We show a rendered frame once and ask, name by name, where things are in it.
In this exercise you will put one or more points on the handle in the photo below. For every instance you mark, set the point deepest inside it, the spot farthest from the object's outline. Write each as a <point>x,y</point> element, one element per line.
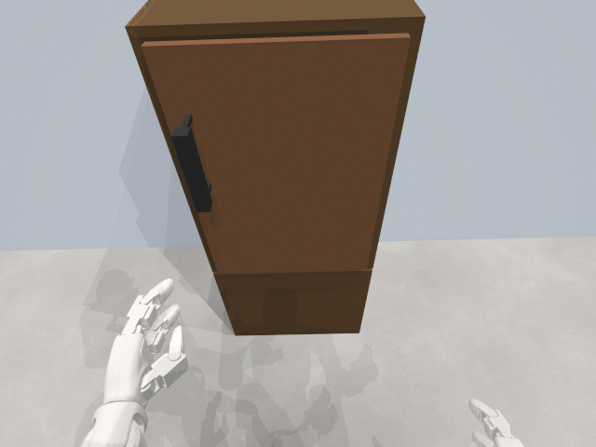
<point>185,146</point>

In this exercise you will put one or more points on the left robot forearm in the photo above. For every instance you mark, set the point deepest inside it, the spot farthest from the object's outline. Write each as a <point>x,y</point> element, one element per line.
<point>119,423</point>

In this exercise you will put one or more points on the cupboard door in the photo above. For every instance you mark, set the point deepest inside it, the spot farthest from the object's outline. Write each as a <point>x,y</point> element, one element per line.
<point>293,134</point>

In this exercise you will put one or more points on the robot right hand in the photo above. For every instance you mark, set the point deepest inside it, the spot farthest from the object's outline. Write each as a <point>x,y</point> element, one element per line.
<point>495,425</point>

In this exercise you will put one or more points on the robot left hand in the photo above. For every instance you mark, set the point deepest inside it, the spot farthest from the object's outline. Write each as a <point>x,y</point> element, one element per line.
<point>133,350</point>

